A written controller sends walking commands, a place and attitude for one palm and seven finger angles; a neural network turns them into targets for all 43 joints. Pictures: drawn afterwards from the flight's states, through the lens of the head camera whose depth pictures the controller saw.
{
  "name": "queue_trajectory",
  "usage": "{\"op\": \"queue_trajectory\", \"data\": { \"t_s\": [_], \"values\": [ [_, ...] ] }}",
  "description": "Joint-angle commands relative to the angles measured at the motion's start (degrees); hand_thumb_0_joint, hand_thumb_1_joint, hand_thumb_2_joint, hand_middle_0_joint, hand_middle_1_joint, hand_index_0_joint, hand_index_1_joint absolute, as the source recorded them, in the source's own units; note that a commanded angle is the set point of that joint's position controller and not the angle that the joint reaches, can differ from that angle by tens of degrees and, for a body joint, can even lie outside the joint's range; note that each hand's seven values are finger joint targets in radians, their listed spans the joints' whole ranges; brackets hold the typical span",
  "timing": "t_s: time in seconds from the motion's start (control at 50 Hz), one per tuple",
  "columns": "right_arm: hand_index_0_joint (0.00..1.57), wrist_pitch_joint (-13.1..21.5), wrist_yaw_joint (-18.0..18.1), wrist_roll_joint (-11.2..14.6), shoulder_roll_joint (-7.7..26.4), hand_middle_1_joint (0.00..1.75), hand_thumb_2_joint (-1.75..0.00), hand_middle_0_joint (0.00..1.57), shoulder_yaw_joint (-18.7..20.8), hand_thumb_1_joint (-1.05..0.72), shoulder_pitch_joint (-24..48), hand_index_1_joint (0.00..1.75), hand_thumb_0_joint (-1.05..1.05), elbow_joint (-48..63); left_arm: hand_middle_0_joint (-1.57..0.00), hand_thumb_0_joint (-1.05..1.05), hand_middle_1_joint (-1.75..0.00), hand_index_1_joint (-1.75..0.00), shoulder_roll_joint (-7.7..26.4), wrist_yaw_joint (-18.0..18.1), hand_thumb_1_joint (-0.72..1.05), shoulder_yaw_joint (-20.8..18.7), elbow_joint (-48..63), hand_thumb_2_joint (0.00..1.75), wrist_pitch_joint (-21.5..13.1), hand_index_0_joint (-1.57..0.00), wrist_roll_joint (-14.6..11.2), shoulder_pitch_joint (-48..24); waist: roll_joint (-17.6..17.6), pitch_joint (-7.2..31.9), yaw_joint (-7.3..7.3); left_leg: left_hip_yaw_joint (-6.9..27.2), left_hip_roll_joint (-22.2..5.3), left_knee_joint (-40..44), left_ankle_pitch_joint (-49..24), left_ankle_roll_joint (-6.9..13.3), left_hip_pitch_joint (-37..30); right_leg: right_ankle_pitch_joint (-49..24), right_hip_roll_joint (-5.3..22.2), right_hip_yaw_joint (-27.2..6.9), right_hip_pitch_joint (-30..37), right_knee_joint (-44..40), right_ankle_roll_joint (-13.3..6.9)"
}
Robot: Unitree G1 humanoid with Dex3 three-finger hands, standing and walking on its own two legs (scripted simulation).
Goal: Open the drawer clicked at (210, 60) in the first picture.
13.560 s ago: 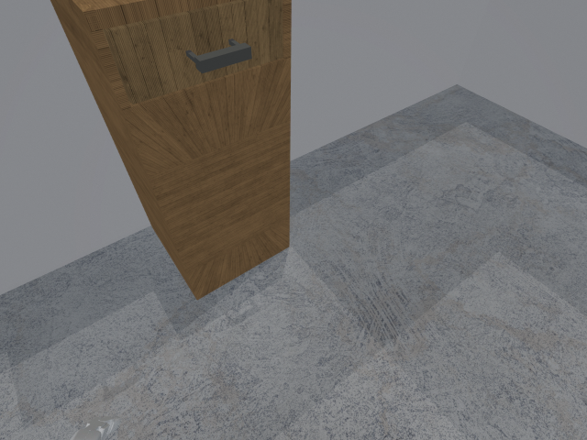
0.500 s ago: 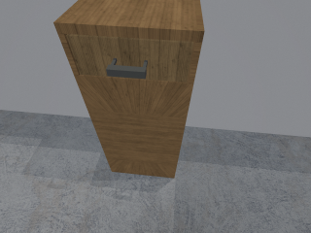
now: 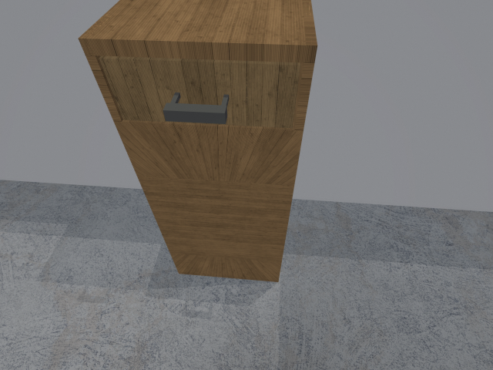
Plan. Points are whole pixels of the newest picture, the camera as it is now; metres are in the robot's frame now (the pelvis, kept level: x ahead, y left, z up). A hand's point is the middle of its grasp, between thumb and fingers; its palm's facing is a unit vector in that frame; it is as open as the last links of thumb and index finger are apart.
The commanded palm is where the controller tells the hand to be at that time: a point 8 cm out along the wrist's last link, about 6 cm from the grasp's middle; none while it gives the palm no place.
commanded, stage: come to a stop and stand still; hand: left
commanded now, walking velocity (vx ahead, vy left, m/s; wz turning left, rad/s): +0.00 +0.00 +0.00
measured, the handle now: (198, 105) +0.57 +0.12 +0.13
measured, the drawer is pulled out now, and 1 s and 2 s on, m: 0.00 0.00 0.00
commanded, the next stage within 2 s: look again from close up in 0.50 s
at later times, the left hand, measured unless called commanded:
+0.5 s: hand out of the picture +0.02 +0.19 -0.17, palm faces -0.02 -0.98 -0.21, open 7.3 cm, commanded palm none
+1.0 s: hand out of the picture +0.04 +0.18 -0.17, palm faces -0.01 -0.97 -0.23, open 7.3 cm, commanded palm none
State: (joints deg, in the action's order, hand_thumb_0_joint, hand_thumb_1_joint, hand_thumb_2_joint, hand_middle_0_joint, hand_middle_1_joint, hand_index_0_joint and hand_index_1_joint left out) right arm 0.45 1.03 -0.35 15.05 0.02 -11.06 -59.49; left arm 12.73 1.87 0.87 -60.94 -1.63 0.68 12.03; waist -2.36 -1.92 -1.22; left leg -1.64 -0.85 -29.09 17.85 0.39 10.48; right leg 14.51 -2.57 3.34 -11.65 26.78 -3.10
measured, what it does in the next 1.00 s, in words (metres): stands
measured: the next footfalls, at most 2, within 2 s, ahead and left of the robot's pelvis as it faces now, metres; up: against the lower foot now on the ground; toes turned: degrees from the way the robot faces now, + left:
none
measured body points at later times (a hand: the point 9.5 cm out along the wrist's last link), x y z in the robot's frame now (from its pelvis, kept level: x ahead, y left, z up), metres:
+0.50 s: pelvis +0.00 +0.01 +0.00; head +0.02 +0.00 +0.45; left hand +0.02 +0.24 -0.15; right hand -0.01 -0.22 -0.16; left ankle -0.03 +0.11 -0.74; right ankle +0.00 -0.09 -0.74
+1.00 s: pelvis +0.01 -0.01 +0.00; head +0.02 -0.02 +0.45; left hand +0.04 +0.23 -0.15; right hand +0.04 -0.24 -0.16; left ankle -0.03 +0.11 -0.74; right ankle +0.00 -0.09 -0.74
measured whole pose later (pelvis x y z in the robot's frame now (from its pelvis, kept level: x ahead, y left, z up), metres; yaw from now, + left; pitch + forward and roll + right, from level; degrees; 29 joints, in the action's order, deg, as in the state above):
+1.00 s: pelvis +0.01 -0.01 +0.00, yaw +0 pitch -1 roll +1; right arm 1.5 1.5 -0.6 10.9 -1.1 -12.2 -64.4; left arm 11.1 0.9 0.6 -63.6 -0.9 0.8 11.9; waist -0.1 -2.1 0.0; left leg -2.1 0.2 -23.5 15.7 0.1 7.0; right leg 15.0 -1.7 2.8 -10.5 26.1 -3.3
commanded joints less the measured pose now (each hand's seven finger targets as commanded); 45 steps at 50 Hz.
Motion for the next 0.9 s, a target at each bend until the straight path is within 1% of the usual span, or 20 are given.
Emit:
{"op": "queue_trajectory", "data": {
  "t_s": [0.0, 0.02, 0.04, 0.08, 0.1, 0.14, 0.16, 0.2, 0.3, 0.34, 0.4, 0.44, 0.52, 0.58, 0.6, 0.74, 0.8, 0.82, 0.84, 0.88],
  "values": [
    [0.2, 0.7, -0.1, -0.6, 2.7, 0.3, -0.9, 0.2, -0.1, -0.9, -4.4, 0.3, 0.0, 3.4, -0.2, 0.0, -0.3, -0.3, 6.9, 0.3, 0.9, -1.3, 3.8, 0.9, -0.4, -0.2, -0.4, 0.1, 1.4, 1.1, -0.06, 5.5, -5.1, 6.6, -9.6, 1.4, 1.7, -7.8, 9.1, -8.0, 1.0, -3.7, -0.9],
    [0.2, 0.9, -0.1, -0.7, 2.9, 0.3, -0.9, 0.2, -0.1, -0.9, -4.3, 0.3, 0.0, 3.5, -0.2, 0.0, -0.3, -0.3, 6.5, 0.1, 0.9, -1.2, 3.9, 0.9, -0.1, -0.2, -0.3, 0.3, -0.2, -1.1, 0.52, 6.1, -5.5, 8.0, -9.9, 1.9, 2.8, -5.8, 8.3, -7.4, 0.2, -3.2, -0.6],
    [0.2, 1.0, 0.0, -0.7, 3.1, 0.3, -0.9, 0.2, -0.3, -0.9, -3.9, 0.3, 0.0, 3.6, -0.2, 0.0, -0.3, -0.3, 6.1, 0.0, 0.9, -1.0, 3.7, 0.9, 0.1, -0.2, -0.4, 0.5, 0.5, -2.5, 0.83, 6.8, -5.6, 8.9, -9.1, 2.1, 4.0, -4.0, 7.8, -7.2, 0.2, -3.2, -0.2],
    [0.2, 1.1, 0.1, -0.7, 3.3, 0.3, -0.9, 0.2, -0.4, -0.9, -4.3, 0.3, 0.0, 3.7, -0.2, 0.0, -0.3, -0.3, 5.6, -0.2, 0.9, -0.9, 3.4, 0.9, 0.3, -0.2, -0.4, 1.1, 3.0, -3.0, 1.07, 6.9, -5.2, 10.0, -6.9, 2.3, 4.5, -1.5, 7.6, -7.4, 0.3, -3.7, 0.1],
    [0.2, 1.1, 0.1, -0.7, 3.3, 0.3, -0.9, 0.2, -0.4, -0.9, -4.3, 0.3, 0.0, 3.5, -0.2, 0.0, -0.3, -0.3, 5.3, -0.2, 0.9, -0.8, 3.2, 0.9, 0.3, -0.2, -0.4, 1.4, 3.1, -3.3, 1.14, 6.7, -5.0, 10.2, -6.1, 2.4, 4.0, -0.7, 7.6, -7.7, -0.3, -4.1, 0.1],
    [0.2, 1.4, 0.2, -0.7, 2.9, 0.3, -0.9, 0.2, -0.5, -0.9, -5.6, 0.3, 0.0, 2.7, -0.2, 0.0, -0.3, -0.3, 5.1, -0.3, 0.9, -0.8, 3.1, 0.9, 0.4, -0.2, -0.4, 1.8, 3.1, -2.5, 1.23, 7.1, -5.1, 10.7, -6.6, 2.6, 3.8, -1.1, 7.5, -7.3, 0.4, -3.5, 0.3],
    [0.2, 1.5, 0.3, -0.7, 2.6, 0.3, -0.9, 0.2, -0.4, -0.9, -5.9, 0.3, 0.0, 2.3, -0.2, 0.0, -0.3, -0.3, 4.8, -0.2, 0.9, -0.9, 3.0, 0.9, 0.3, -0.2, -0.3, 2.2, 4.4, -1.5, 1.23, 6.8, -5.1, 10.6, -7.2, 2.7, 3.0, -1.9, 7.5, -7.4, 0.8, -3.4, 0.3],
    [0.2, 1.6, 0.4, -0.6, 2.6, 0.3, -0.9, 0.2, -0.5, -0.9, -6.3, 0.3, 0.0, 1.7, -0.2, 0.0, -0.3, -0.3, 4.7, -0.2, 0.9, -0.9, 2.5, 0.9, 0.3, -0.2, -0.4, 2.3, 4.8, -0.8, 1.17, 6.4, -4.9, 10.4, -8.1, 2.6, 2.1, -2.7, 7.8, -7.4, 0.9, -3.3, 0.4],
    [0.2, 2.0, 0.6, -0.5, 1.9, 0.3, -0.9, 0.2, -0.5, -0.9, -6.9, 0.3, 0.0, -0.1, -0.2, 0.0, -0.3, -0.3, 4.3, -0.2, 0.9, -1.1, 1.5, 0.9, 0.2, -0.2, -0.4, 3.1, 2.5, 0.5, 1.42, 5.9, -5.0, 10.0, -11.7, 2.6, 0.7, -6.2, 8.2, -7.1, 2.1, -2.6, 0.4],
    [0.2, 2.1, 0.8, -0.4, 1.7, 0.3, -0.9, 0.2, -0.4, -0.9, -7.0, 0.3, 0.0, -0.7, -0.2, 0.0, -0.3, -0.3, 4.3, -0.1, 0.9, -1.2, 1.1, 0.9, 0.2, -0.2, -0.3, 3.0, 1.6, -0.5, 1.44, 5.7, -5.2, 9.9, -12.6, 2.7, 0.8, -7.0, 8.2, -7.0, 1.9, -2.5, 0.3],
    [0.2, 2.0, 0.9, -0.4, 1.4, 0.3, -0.9, 0.2, -0.5, -0.9, -7.2, 0.3, 0.0, -1.6, -0.2, 0.0, -0.3, -0.3, 4.1, -0.2, 0.9, -1.1, 0.2, 0.9, 0.2, -0.2, -0.4, 3.4, 2.5, -0.5, 1.36, 5.5, -5.1, 9.7, -12.0, 2.5, 0.6, -7.6, 8.5, -7.3, 1.9, -3.0, 0.2],
    [0.2, 2.0, 1.0, -0.4, 1.2, 0.3, -0.9, 0.2, -0.4, -0.9, -7.3, 0.3, 0.0, -2.2, -0.2, 0.0, -0.3, -0.3, 4.1, -0.1, 0.9, -1.2, -0.1, 0.9, 0.2, -0.2, -0.3, 3.5, 1.3, -0.7, 1.44, 5.2, -5.2, 9.6, -12.8, 2.5, 0.3, -8.5, 8.5, -7.4, 1.9, -2.8, 0.1],
    [0.2, 1.9, 1.1, -0.3, 0.8, 0.3, -0.9, 0.2, -0.2, -0.9, -7.0, 0.3, 0.0, -2.7, -0.2, 0.0, -0.3, -0.3, 4.2, -0.2, 0.9, -1.2, -0.6, 0.9, 0.1, -0.2, -0.2, 3.6, 2.6, -0.8, 1.36, 4.9, -5.1, 9.2, -12.0, 2.3, 0.0, -9.4, 8.7, -7.7, 1.8, -3.5, 0.0],
    [0.2, 2.0, 1.1, -0.4, 1.3, 0.3, -0.9, 0.2, -0.1, -0.9, -6.9, 0.3, 0.0, -3.0, -0.2, 0.0, -0.3, -0.3, 4.4, -0.1, 0.9, -1.3, -0.8, 0.9, 0.0, -0.2, -0.3, 3.2, 2.2, 0.2, 1.19, 4.9, -5.2, 9.2, -13.4, 2.2, -0.5, -11.1, 8.8, -7.8, 2.4, -3.3, -0.1],
    [0.2, 2.0, 1.1, -0.4, 1.3, 0.3, -0.9, 0.2, -0.2, -0.9, -6.6, 0.3, 0.0, -3.1, -0.2, 0.0, -0.3, -0.3, 4.4, -0.2, 0.9, -1.2, -0.9, 0.9, 0.1, -0.2, -0.3, 3.1, 1.6, -0.2, 1.3, 5.0, -5.2, 9.3, -13.1, 2.1, -0.5, -10.7, 8.8, -7.7, 2.1, -3.4, 0.0],
    [0.2, 2.0, 1.1, -0.4, 1.8, 0.3, -0.9, 0.2, 0.1, -0.9, -5.5, 0.3, 0.0, -3.2, -0.2, 0.0, -0.3, -0.3, 5.1, -0.1, 0.9, -1.5, -0.7, 0.9, -0.2, -0.2, -0.2, 2.6, 3.1, 0.2, 1.21, 4.6, -5.3, 8.7, -14.2, 1.9, -1.1, -13.9, 9.2, -8.2, 2.6, -3.8, -0.2],
    [0.2, 1.9, 1.1, -0.4, 2.0, 0.3, -0.9, 0.2, 0.2, -0.9, -4.9, 0.3, 0.0, -3.2, -0.2, 0.0, -0.3, -0.3, 5.4, -0.2, 0.9, -1.6, -0.7, 0.9, -0.2, -0.2, -0.2, 2.2, 3.0, 0.3, 1.26, 4.6, -5.3, 9.1, -13.3, 1.7, -1.2, -13.2, 9.3, -8.3, 2.5, -4.3, -0.2],
    [0.2, 1.9, 1.1, -0.4, 1.8, 0.3, -0.9, 0.2, 0.2, -0.9, -4.7, 0.3, 0.0, -3.3, -0.2, 0.0, -0.3, -0.3, 5.4, -0.2, 0.9, -1.6, -0.5, 0.9, -0.2, -0.2, -0.1, 2.3, 2.4, -0.1, 1.31, 4.6, -5.4, 9.0, -13.8, 1.8, -1.4, -13.4, 9.1, -8.4, 2.2, -4.2, -0.3],
    [0.2, 2.0, 1.1, -0.4, 2.2, 0.3, -0.9, 0.2, 0.3, -0.9, -4.6, 0.3, 0.0, -3.2, -0.2, 0.0, -0.3, -0.3, 5.6, -0.2, 0.9, -1.7, -0.5, 0.9, -0.3, -0.2, -0.1, 2.2, 2.3, 0.6, 1.32, 4.5, -5.4, 8.9, -14.2, 1.8, -1.6, -13.9, 9.2, -8.4, 2.6, -4.2, -0.2],
    [0.2, 1.9, 1.1, -0.4, 2.4, 0.3, -0.9, 0.2, 0.3, -0.9, -4.2, 0.3, 0.0, -3.3, -0.2, 0.0, -0.3, -0.3, 6.2, -0.2, 0.9, -1.7, -0.4, 0.9, -0.4, -0.2, -0.2, 1.7, 3.4, 0.4, 1.23, 4.5, -5.3, 8.8, -13.7, 1.5, -1.3, -14.7, 9.4, -8.6, 2.9, -4.6, -0.3]
  ]
}}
